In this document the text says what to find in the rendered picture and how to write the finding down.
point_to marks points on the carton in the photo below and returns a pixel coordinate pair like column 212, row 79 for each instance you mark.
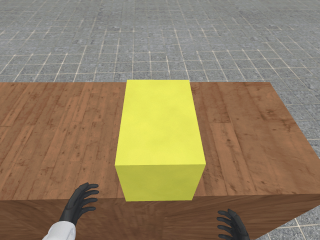
column 159, row 154

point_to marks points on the robot left forearm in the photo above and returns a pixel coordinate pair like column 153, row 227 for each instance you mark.
column 62, row 230

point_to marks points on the left robot hand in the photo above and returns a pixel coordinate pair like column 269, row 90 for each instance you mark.
column 73, row 209

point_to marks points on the pedestal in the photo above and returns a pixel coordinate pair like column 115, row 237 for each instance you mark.
column 56, row 136

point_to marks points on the right robot hand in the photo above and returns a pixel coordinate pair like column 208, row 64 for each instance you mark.
column 237, row 229

